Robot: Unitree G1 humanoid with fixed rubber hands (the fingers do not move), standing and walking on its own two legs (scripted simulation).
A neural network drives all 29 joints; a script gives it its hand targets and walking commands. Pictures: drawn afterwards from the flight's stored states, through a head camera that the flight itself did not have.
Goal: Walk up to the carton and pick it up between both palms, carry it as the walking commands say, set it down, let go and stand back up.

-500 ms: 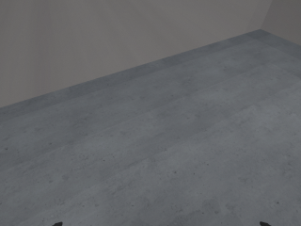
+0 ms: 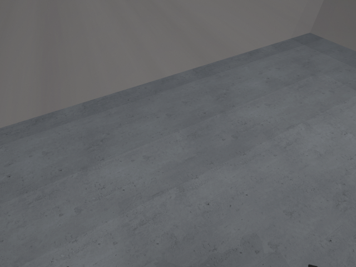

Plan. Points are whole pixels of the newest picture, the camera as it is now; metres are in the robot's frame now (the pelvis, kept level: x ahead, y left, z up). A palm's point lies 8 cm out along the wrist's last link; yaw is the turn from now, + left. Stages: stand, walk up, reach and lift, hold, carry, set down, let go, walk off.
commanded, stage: walk up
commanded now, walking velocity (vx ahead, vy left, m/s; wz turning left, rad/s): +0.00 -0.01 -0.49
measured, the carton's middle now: out of the picture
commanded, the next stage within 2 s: none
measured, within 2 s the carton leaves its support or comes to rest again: neither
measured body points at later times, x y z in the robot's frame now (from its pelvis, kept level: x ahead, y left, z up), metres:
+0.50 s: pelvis -0.02 -0.01 -0.01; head +0.00 -0.01 +0.44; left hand +0.14 +0.24 -0.14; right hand +0.04 -0.30 -0.13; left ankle +0.02 +0.12 -0.73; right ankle +0.01 -0.14 -0.75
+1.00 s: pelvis -0.03 -0.02 -0.01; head -0.01 -0.06 +0.43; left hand +0.23 +0.12 -0.12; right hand -0.16 -0.27 -0.16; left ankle +0.02 +0.12 -0.70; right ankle -0.09 -0.10 -0.75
